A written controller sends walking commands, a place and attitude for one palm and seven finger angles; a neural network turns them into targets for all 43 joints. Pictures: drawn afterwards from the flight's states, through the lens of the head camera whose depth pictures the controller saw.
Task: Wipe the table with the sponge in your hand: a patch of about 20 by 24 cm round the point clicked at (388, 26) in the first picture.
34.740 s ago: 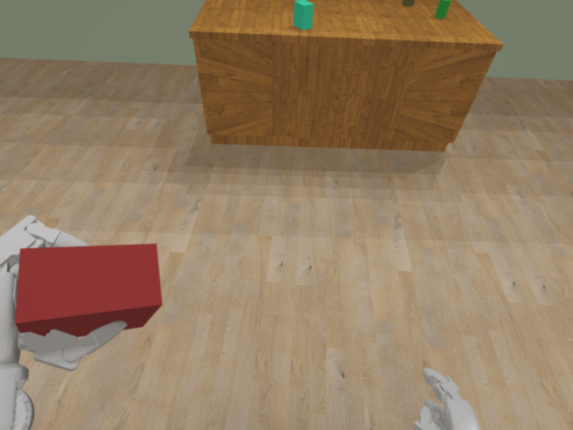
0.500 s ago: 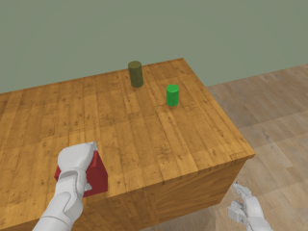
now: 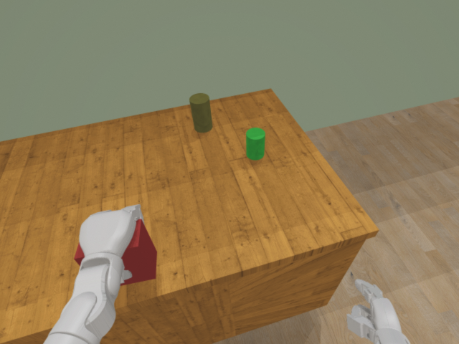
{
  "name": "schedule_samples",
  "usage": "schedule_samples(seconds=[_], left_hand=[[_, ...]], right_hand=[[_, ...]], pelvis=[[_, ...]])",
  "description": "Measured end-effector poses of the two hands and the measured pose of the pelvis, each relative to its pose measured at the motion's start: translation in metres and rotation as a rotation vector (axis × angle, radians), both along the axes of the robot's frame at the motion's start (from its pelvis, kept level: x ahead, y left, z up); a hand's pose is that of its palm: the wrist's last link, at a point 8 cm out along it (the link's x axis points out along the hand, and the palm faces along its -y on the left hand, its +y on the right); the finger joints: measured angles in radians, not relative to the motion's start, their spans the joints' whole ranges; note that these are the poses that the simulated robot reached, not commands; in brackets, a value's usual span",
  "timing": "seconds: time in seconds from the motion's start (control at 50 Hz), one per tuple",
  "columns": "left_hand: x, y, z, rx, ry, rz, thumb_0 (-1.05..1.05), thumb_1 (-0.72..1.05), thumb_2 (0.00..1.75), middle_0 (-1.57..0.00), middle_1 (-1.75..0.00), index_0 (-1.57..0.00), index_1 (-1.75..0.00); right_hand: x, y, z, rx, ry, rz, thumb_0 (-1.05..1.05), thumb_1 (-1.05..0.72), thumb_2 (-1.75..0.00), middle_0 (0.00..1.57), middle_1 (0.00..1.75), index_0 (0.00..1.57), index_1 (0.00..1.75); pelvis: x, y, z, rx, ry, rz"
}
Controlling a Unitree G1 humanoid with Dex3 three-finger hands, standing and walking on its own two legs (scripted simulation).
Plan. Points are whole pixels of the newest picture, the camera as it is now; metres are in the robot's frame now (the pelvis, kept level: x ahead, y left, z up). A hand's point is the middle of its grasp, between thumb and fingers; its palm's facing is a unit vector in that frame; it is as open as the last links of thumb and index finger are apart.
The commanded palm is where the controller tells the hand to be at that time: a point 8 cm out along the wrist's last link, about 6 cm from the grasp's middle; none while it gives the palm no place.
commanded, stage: move the sponge above the wiping area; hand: left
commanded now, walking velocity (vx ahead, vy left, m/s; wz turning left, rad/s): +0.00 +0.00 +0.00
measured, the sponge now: (123, 259) +0.25 +0.27 -0.03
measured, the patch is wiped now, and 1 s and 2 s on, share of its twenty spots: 0.00 0.00 0.00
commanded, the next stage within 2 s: lower the sponge onto the table in 0.88 s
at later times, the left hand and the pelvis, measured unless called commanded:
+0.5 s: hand (106, 231) +0.28 +0.29 +0.04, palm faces +0.03 -0.03 -1.00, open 10.3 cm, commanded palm +0.25 +0.28 +0.08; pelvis +0.00 +0.00 +0.00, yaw +0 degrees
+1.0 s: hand (101, 234) +0.27 +0.30 +0.03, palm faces -0.04 -0.07 -1.00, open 10.3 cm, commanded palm +0.24 +0.27 +0.08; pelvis +0.00 +0.01 +0.00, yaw +0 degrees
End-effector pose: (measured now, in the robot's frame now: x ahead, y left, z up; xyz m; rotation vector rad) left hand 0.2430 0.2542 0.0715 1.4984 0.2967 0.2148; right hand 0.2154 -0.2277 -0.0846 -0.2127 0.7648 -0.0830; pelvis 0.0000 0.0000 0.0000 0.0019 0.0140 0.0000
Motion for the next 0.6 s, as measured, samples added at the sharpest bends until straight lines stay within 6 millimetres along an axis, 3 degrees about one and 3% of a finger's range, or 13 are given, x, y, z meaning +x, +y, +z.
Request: schedule_samples(seconds=[0.12, 0.22, 0.32, 0.42, 0.5, 0.6], left_hand=[[0.012, 0.020, 0.022, 0.024, -0.068, 0.166, 0.00, -0.51, 1.03, -0.72, -1.31, -0.72, -1.31], [0.011, 0.023, -0.002, -0.015, 0.096, 0.233, 0.00, -0.51, 1.03, -0.72, -1.31, -0.72, -1.31], [0.007, 0.010, -0.021, -0.074, 0.152, 0.111, 0.00, -0.51, 1.03, -0.72, -1.31, -0.72, -1.31], [0.010, 0.010, 0.000, 0.007, 0.015, 0.020, 0.00, -0.51, 1.03, -0.72, -1.31, -0.73, -1.31], [0.013, 0.025, 0.018, 0.031, -0.063, 0.110, 0.00, -0.51, 1.03, -0.72, -1.31, -0.72, -1.31], [0.009, 0.037, 0.004, -0.009, 0.045, 0.236, 0.00, -0.51, 1.03, -0.72, -1.31, -0.72, -1.31]], right_hand=[[-0.004, 0.009, -0.004, 0.074, 0.010, -0.025, 0.02, -0.91, -0.90, 0.20, 0.30, 0.20, 0.30], [-0.009, 0.012, -0.004, 0.083, 0.024, -0.017, 0.02, -0.91, -0.90, 0.20, 0.30, 0.20, 0.30], [-0.015, 0.005, -0.003, 0.032, 0.030, -0.015, 0.02, -0.91, -0.90, 0.20, 0.30, 0.20, 0.30], [-0.022, -0.003, -0.008, 0.007, 0.043, -0.032, 0.02, -0.91, -0.90, 0.20, 0.30, 0.20, 0.30], [-0.024, -0.003, -0.012, 0.036, 0.055, -0.054, 0.02, -0.91, -0.90, 0.20, 0.30, 0.20, 0.30], [-0.021, 0.000, -0.010, 0.057, 0.057, -0.057, 0.02, -0.91, -0.90, 0.20, 0.30, 0.20, 0.30]], pelvis=[[-0.003, 0.000, 0.002, 0.006, 0.005, -0.002], [-0.005, -0.002, 0.002, 0.007, 0.010, 0.005], [-0.005, -0.003, 0.001, 0.004, 0.009, 0.004], [-0.004, -0.001, 0.000, 0.001, 0.008, -0.003], [-0.003, 0.001, 0.001, 0.002, 0.014, -0.006], [-0.002, 0.002, 0.002, 0.003, 0.017, -0.001]])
